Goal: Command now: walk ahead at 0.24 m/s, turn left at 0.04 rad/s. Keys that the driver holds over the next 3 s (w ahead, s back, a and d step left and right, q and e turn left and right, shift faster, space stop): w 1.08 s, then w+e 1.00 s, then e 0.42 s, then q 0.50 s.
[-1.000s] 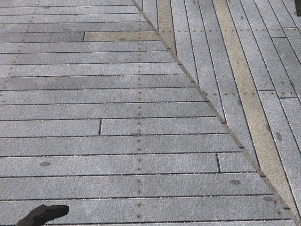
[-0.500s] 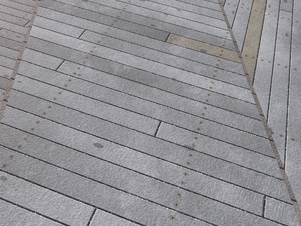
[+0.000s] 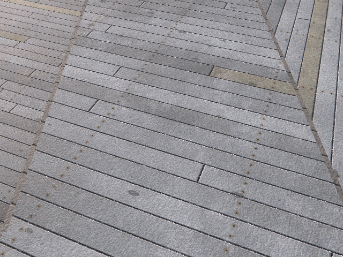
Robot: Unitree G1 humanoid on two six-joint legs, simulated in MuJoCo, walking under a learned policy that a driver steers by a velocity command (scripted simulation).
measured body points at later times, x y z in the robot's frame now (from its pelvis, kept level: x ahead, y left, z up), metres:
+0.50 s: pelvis +0.19 -0.02 +0.00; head +0.23 -0.02 +0.44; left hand +0.45 +0.19 -0.08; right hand +0.12 -0.29 -0.13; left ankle +0.00 +0.11 -0.73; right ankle +0.35 -0.14 -0.72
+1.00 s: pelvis +0.47 -0.04 +0.01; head +0.50 -0.03 +0.46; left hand +0.46 +0.24 -0.13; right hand +0.69 -0.27 -0.08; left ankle +0.65 +0.11 -0.70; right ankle +0.35 -0.14 -0.73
